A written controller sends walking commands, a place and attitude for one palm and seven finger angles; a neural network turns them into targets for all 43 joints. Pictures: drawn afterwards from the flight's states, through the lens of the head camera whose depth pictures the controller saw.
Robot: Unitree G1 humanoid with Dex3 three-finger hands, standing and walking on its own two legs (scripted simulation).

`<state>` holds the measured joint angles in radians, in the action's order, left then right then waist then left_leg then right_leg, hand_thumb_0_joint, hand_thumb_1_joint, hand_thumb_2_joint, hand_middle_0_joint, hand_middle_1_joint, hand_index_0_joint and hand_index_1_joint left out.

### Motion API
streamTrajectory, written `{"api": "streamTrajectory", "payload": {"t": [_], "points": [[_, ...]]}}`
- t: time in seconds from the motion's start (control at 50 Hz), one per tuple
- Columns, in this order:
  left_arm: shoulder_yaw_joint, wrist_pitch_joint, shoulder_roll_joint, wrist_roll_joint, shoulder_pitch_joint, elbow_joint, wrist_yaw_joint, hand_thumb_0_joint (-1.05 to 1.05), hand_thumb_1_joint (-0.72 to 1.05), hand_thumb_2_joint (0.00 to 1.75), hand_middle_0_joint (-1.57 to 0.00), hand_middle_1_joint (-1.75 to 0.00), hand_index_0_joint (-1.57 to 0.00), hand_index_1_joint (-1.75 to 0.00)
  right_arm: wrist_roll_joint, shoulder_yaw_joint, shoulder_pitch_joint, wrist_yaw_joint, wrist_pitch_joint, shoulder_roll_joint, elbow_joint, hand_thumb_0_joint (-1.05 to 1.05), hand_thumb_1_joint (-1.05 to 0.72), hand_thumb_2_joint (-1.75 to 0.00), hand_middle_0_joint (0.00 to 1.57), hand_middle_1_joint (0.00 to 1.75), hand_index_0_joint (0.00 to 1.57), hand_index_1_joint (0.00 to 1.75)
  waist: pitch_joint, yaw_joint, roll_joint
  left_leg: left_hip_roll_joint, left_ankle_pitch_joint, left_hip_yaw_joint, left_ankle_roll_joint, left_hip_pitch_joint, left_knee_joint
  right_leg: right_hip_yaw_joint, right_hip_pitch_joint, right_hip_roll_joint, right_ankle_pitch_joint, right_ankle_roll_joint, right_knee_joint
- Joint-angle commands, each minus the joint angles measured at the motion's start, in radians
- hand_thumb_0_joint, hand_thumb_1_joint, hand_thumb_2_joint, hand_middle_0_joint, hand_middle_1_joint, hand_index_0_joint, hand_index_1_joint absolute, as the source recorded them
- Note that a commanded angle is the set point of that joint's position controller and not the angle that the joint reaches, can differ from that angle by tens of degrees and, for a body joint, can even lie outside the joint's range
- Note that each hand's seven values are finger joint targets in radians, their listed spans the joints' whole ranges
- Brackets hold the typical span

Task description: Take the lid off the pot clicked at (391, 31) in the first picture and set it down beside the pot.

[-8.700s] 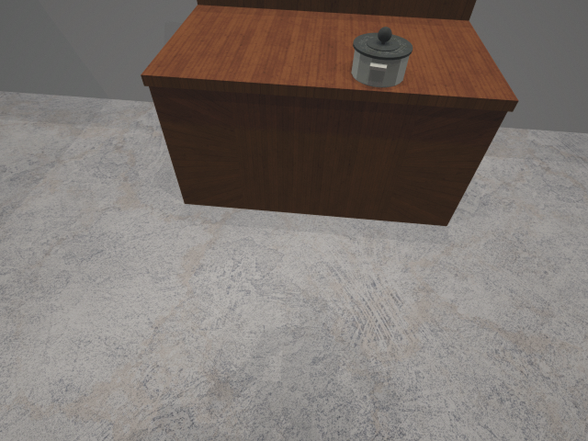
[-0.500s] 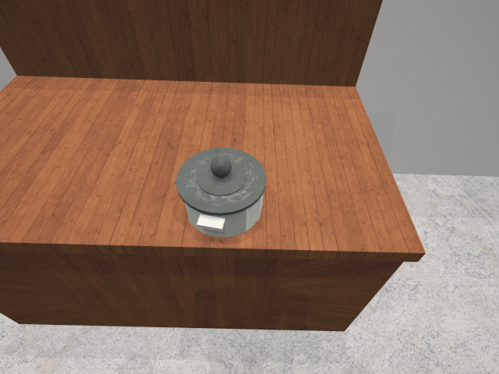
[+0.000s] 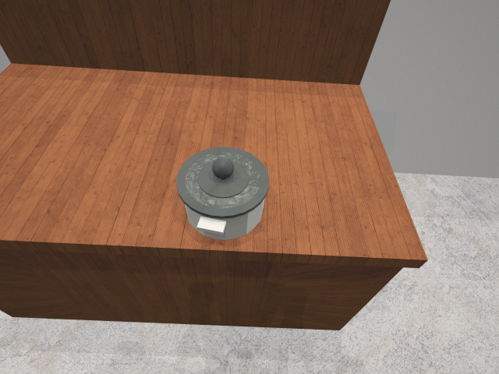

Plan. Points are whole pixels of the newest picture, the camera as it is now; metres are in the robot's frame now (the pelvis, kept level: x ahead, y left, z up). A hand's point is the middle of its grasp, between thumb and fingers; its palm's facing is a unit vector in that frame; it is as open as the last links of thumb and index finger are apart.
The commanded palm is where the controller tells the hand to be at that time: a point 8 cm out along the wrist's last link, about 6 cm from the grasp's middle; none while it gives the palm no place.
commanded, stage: look again from close up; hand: left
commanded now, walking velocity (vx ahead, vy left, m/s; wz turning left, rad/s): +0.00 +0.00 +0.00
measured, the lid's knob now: (223, 168) +0.49 +0.09 +0.03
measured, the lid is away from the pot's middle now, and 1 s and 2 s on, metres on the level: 0.00 0.00 0.00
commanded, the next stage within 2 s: lift the closed hand beside the body in 0.54 s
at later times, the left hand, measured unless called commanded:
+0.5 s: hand out of the picture +0.00 +0.16 -0.18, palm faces +0.01 -0.99 -0.16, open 7.3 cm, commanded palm none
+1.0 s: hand out of the picture +0.11 +0.18 -0.08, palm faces +0.19 -0.96 -0.22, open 4.9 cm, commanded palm +0.06 +0.24 -0.05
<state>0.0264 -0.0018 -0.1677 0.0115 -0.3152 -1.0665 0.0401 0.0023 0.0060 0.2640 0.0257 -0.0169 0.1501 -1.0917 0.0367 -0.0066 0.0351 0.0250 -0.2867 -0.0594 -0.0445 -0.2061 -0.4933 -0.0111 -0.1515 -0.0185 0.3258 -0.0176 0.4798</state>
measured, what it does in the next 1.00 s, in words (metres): stands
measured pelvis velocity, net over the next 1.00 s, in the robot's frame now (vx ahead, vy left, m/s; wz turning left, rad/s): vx -0.03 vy -0.01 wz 0.03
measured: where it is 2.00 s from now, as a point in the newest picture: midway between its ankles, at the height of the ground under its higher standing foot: outside the picture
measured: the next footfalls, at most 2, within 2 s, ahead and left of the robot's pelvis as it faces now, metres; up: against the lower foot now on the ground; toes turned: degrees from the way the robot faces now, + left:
none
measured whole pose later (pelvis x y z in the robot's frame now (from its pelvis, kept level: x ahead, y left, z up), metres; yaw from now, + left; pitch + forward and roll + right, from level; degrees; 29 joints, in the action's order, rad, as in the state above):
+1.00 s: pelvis -0.03 -0.01 +0.00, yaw +2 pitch -1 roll +0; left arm -0.05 -0.04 -0.17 -0.01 -0.45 -0.31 0.07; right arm -0.03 -0.02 0.16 0.02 -0.13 0.23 -0.60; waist -0.02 -0.01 0.00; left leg 0.01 -0.25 -0.03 -0.02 -0.26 -0.53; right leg 0.02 -0.20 -0.01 0.31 0.00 0.53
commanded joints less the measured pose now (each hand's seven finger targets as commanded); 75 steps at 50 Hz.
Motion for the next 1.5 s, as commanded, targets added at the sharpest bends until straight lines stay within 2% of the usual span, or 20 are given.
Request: {"api": "streamTrajectory", "payload": {"t": [0.0, 0.26, 0.52, 0.6, 0.62, 0.64, 0.66, 0.68, 0.7, 0.72, 0.76, 0.8, 0.82, 0.92, 1.0, 1.12, 1.28, 1.34, 1.4, 1.48], "points": [[-0.020, -0.018, -0.096, 0.001, -0.079, 0.024, 0.009, 0.00, 0.90, 0.90, -0.20, -0.30, -0.20, -0.30, -0.001, -0.020, 0.047, 0.006, -0.020, 0.106, 0.028, 0.00, -0.90, -0.90, 0.20, 0.30, 0.20, 0.30, 0.007, 0.000, -0.031, -0.124, 0.291, 0.126, -0.009, 0.061, 0.083, -0.055, -0.066, -0.079, -0.245, 0.051, -0.073], [-0.019, -0.024, -0.093, 0.001, -0.080, 0.020, 0.009, 0.00, 0.90, 0.90, -0.20, -0.30, -0.20, -0.30, -0.002, -0.019, 0.046, 0.007, -0.019, 0.096, 0.005, 0.00, -0.90, -0.90, 0.20, 0.30, 0.20, 0.30, 0.004, 0.002, -0.034, -0.123, 0.300, 0.122, -0.002, 0.075, 0.091, -0.065, -0.045, -0.089, -0.295, 0.054, -0.093], [-0.019, -0.020, -0.086, 0.000, -0.081, 0.016, 0.007, 0.00, 0.90, 0.90, -0.20, -0.30, -0.20, -0.30, -0.003, -0.017, 0.054, 0.006, -0.017, 0.092, -0.008, 0.00, -0.90, -0.90, 0.20, 0.30, 0.20, 0.30, 0.044, -0.001, -0.033, -0.123, 0.233, 0.128, -0.004, 0.050, 0.117, -0.060, -0.056, -0.088, -0.223, 0.053, -0.113], [-0.019, -0.021, -0.084, 0.000, -0.088, 0.011, 0.007, 0.00, 0.90, 0.90, -0.20, -0.30, -0.20, -0.30, -0.003, -0.017, 0.060, 0.005, -0.020, 0.090, -0.012, 0.00, -0.90, -0.90, 0.20, 0.30, 0.20, 0.30, 0.025, -0.003, -0.031, -0.124, 0.244, 0.131, -0.007, 0.057, 0.115, -0.057, -0.047, -0.087, -0.224, 0.051, -0.112], [-0.025, -0.045, -0.098, 0.020, -0.108, -0.019, 0.039, 0.00, 0.90, 0.90, -0.20, -0.30, -0.20, -0.30, -0.001, -0.015, -0.015, 0.000, -0.023, 0.133, 0.060, 0.00, -0.90, -0.90, 0.20, 0.30, 0.20, 0.30, 0.043, -0.010, -0.104, -0.128, 0.458, 0.103, 0.025, 0.013, -0.060, -0.084, -0.081, -0.110, -0.470, 0.038, -0.102], [-0.019, -0.187, -0.250, -0.101, 0.539, 1.241, 0.050, 0.00, 0.90, 0.90, -0.24, -0.35, -0.24, -0.35, -0.070, -0.033, 0.014, -0.009, -0.198, 0.233, 0.375, 0.00, -0.90, -0.90, 0.20, 0.30, 0.20, 0.30, -0.409, 0.002, -0.248, -0.045, 0.442, 0.136, 0.070, 0.234, 0.085, 0.011, 0.028, -0.036, -0.398, 0.056, -0.031], [-0.055, -0.113, -0.234, -0.028, 0.178, 1.056, 0.098, 0.00, 0.90, 0.90, -0.29, -0.40, -0.29, -0.40, -0.071, -0.010, -0.072, 0.037, -0.262, 0.188, 0.343, 0.00, -0.90, -0.90, 0.20, 0.30, 0.20, 0.30, -0.428, -0.019, -0.362, -0.094, 0.538, 0.124, 0.081, 0.300, 0.076, 0.014, -0.033, -0.008, -0.277, 0.077, 0.004], [0.018, 0.005, -0.086, -0.044, -0.057, 0.945, 0.125, 0.00, 0.90, 0.90, -0.33, -0.44, -0.33, -0.44, -0.086, -0.022, -0.080, 0.027, -0.271, 0.158, 0.340, 0.00, -0.90, -0.90, 0.20, 0.30, 0.20, 0.30, -0.307, -0.008, -0.268, -0.080, 0.461, 0.133, 0.087, 0.219, 0.081, 0.064, -0.061, -0.004, -0.188, 0.052, 0.000], [0.076, 0.038, 0.018, -0.038, -0.088, 0.837, 0.118, 0.00, 0.90, 0.90, -0.38, -0.49, -0.38, -0.49, -0.072, -0.021, -0.077, 0.020, -0.278, 0.179, 0.318, 0.00, -0.90, -0.90, 0.20, 0.30, 0.20, 0.30, -0.154, 0.008, -0.140, -0.064, 0.382, 0.121, 0.059, 0.156, 0.086, 0.082, -0.072, 0.005, -0.214, 0.049, -0.041], [0.105, 0.039, 0.055, -0.012, -0.096, 0.741, 0.109, 0.00, 0.90, 0.90, -0.42, -0.54, -0.42, -0.54, -0.053, -0.024, -0.081, 0.010, -0.277, 0.189, 0.336, 0.00, -0.90, -0.90, 0.20, 0.30, 0.20, 0.30, -0.037, 0.023, -0.016, -0.059, 0.329, 0.126, 0.040, 0.097, 0.083, 0.100, -0.113, 0.013, -0.223, 0.040, -0.057], [0.045, 0.032, 0.037, 0.017, -0.174, 0.556, 0.084, 0.00, 0.90, 0.90, -0.51, -0.64, -0.51, -0.64, -0.031, -0.060, -0.066, -0.010, -0.235, 0.212, 0.376, 0.00, -0.90, -0.90, 0.20, 0.30, 0.20, 0.30, 0.016, 0.007, 0.132, -0.060, 0.280, 0.130, 0.027, -0.001, 0.070, 0.113, -0.166, 0.022, -0.194, 0.034, -0.049], [-0.054, 0.000, -0.047, 0.008, -0.318, 0.663, 0.063, 0.00, 0.90, 0.90, -0.60, -0.73, -0.60, -0.73, -0.024, -0.075, -0.101, -0.024, -0.209, 0.210, 0.456, 0.00, -0.90, -0.90, 0.20, 0.30, 0.20, 0.30, -0.072, -0.052, 0.097, -0.053, 0.256, 0.097, 0.041, 0.002, 0.072, 0.101, -0.097, 0.012, -0.188, 0.040, -0.043], [-0.094, -0.021, -0.097, -0.002, -0.288, 0.778, 0.057, 0.00, 0.90, 0.90, -0.64, -0.78, -0.64, -0.78, -0.025, -0.070, -0.125, -0.025, -0.202, 0.204, 0.500, 0.00, -0.90, -0.90, 0.20, 0.30, 0.20, 0.30, -0.079, -0.054, 0.060, -0.046, 0.234, 0.086, 0.043, 0.005, 0.077, 0.090, -0.085, 0.008, -0.178, 0.040, -0.047], [-0.165, -0.074, -0.144, -0.024, -0.195, 0.855, 0.041, 0.00, 0.90, 0.90, -0.86, -1.02, -0.86, -1.02, -0.039, -0.055, -0.161, -0.001, -0.142, 0.188, 0.619, 0.00, -0.90, -0.90, 0.20, 0.30, 0.20, 0.30, 0.054, -0.016, 0.002, -0.024, 0.040, 0.053, 0.036, -0.060, 0.074, 0.066, -0.169, 0.007, -0.055, 0.035, -0.081], [-0.150, -0.112, -0.151, -0.035, -0.100, 1.004, 0.037, 0.00, 0.90, 0.90, -1.04, -1.21, -1.04, -1.21, -0.033, -0.044, -0.152, 0.023, -0.132, 0.178, 0.675, 0.00, -0.90, -0.90, 0.20, 0.30, 0.20, 0.30, -0.026, 0.000, -0.090, -0.013, 0.005, 0.042, 0.028, -0.017, 0.051, 0.046, -0.172, 0.009, -0.033, 0.033, -0.092], [-0.145, -0.107, -0.154, -0.034, -0.101, 1.018, 0.049, 0.00, 0.90, 0.90, -1.30, -1.50, -1.30, -1.50, -0.023, -0.034, -0.135, 0.046, -0.133, 0.177, 0.683, 0.00, -0.90, -0.90, 0.20, 0.30, 0.20, 0.30, -0.067, 0.004, -0.085, -0.007, 0.039, 0.044, 0.017, 0.005, 0.020, 0.043, -0.170, 0.013, -0.063, 0.034, -0.086], [-0.212, -0.086, -0.209, -0.029, -0.201, 1.010, 0.060, 0.00, 0.90, 0.90, -1.30, -1.50, -1.30, -1.50, -0.018, -0.032, -0.148, 0.059, -0.141, 0.178, 0.652, 0.00, -0.90, -0.90, 0.20, 0.30, 0.20, 0.30, -0.100, -0.023, -0.054, -0.013, 0.110, 0.052, 0.013, 0.006, 0.005, 0.051, -0.138, 0.009, -0.126, 0.033, -0.063], [-0.201, -0.082, -0.193, -0.026, -0.219, 1.012, 0.058, 0.00, 0.90, 0.90, -1.30, -1.50, -1.30, -1.50, -0.018, -0.032, -0.154, 0.059, -0.146, 0.177, 0.642, 0.00, -0.90, -0.90, 0.20, 0.30, 0.20, 0.30, -0.087, -0.023, -0.036, -0.014, 0.126, 0.054, 0.009, 0.000, 0.001, 0.058, -0.151, 0.007, -0.139, 0.031, -0.051], [-0.215, -0.089, -0.217, -0.027, -0.244, 1.126, 0.065, 0.00, 0.90, 0.90, -1.30, -1.50, -1.30, -1.50, -0.017, -0.033, -0.159, 0.061, -0.169, 0.168, 0.642, 0.00, -0.90, -0.90, 0.20, 0.30, 0.20, 0.30, -0.134, -0.038, -0.072, -0.018, 0.161, 0.053, 0.006, 0.034, 0.005, 0.055, -0.118, 0.001, -0.166, 0.031, -0.049], [-0.238, -0.081, -0.220, -0.025, -0.300, 1.140, 0.070, 0.00, 0.90, 0.90, -1.30, -1.50, -1.30, -1.50, -0.019, -0.042, -0.166, 0.063, -0.176, 0.164, 0.620, 0.00, -0.90, -0.90, 0.20, 0.30, 0.20, 0.30, -0.097, -0.039, -0.019, -0.024, 0.199, 0.054, 0.006, 0.033, 0.006, 0.060, -0.117, 0.001, -0.202, 0.027, -0.055]]}}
